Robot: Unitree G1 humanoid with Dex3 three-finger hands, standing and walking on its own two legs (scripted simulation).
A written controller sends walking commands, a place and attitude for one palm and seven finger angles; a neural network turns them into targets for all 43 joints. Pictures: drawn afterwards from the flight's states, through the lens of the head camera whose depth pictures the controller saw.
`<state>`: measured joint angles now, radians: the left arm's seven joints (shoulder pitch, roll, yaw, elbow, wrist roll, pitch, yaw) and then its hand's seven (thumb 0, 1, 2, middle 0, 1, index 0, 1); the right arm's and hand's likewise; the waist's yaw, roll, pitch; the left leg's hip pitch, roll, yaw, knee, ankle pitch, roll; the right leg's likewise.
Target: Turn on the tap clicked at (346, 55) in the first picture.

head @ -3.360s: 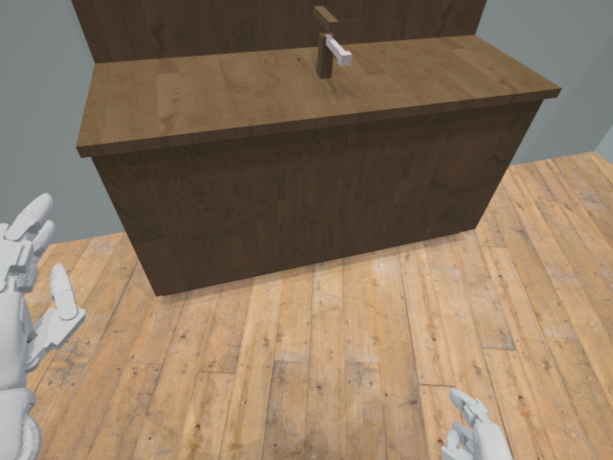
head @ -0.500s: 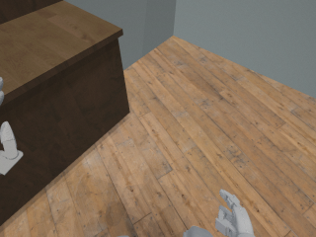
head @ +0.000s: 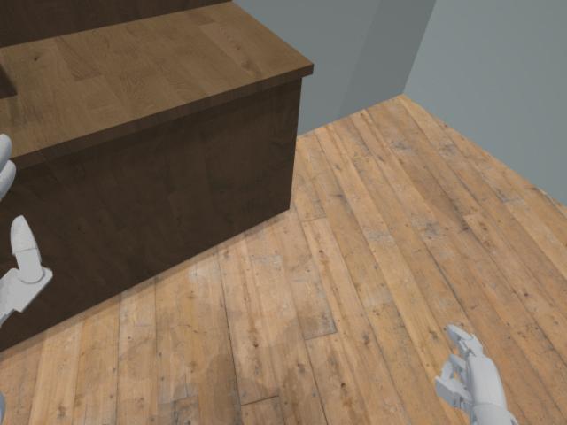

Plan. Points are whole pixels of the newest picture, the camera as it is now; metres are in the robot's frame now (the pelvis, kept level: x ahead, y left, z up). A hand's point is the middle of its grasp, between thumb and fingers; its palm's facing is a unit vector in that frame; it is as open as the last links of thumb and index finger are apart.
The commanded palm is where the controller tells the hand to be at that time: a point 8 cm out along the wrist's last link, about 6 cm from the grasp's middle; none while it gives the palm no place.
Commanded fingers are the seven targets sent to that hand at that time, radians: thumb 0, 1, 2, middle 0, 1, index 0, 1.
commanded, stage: turn to face it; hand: left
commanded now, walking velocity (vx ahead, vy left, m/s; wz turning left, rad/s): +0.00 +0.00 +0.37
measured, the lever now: out of the picture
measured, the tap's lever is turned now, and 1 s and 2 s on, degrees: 0 0 0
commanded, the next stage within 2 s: take the last steps up to it in 0.20 s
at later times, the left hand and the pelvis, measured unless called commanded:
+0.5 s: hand out of the picture +0.09 +0.22 +0.19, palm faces +0.55 -0.73 -0.40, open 7.4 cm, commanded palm +0.03 +0.26 +0.19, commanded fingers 0.00 0.90 0.90 -0.20 -0.30 -0.20 -0.30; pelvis -0.07 -0.05 +0.01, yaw +11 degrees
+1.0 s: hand out of the picture +0.05 +0.29 +0.19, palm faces +0.65 -0.68 -0.34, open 7.4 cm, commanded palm -0.01 +0.31 +0.19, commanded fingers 0.00 0.90 0.90 -0.20 -0.30 -0.20 -0.30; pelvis -0.09 +0.00 +0.01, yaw +16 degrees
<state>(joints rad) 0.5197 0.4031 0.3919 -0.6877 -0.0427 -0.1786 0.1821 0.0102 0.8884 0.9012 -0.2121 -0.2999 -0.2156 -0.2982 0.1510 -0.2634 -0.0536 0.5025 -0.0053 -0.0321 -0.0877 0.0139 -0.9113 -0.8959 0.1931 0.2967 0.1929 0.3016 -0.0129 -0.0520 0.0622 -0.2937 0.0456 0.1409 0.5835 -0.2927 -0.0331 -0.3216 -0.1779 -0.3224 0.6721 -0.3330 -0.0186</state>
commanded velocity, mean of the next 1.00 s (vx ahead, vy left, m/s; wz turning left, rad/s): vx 0.22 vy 0.06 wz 0.14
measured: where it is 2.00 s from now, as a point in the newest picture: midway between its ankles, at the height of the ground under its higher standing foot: outside the picture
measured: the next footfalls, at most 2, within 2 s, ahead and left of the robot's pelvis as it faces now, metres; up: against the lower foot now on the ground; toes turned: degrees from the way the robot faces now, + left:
right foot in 0.36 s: -0.01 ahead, -0.14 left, +0.00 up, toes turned +4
left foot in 0.80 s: -0.08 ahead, +0.13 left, +0.00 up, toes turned +23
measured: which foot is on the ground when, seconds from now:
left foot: down 0.00-0.38, up 0.40-0.78, down 0.80-1.00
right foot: down 0.00-0.00, up 0.02-0.34, down 0.36-0.80, up 0.82-1.00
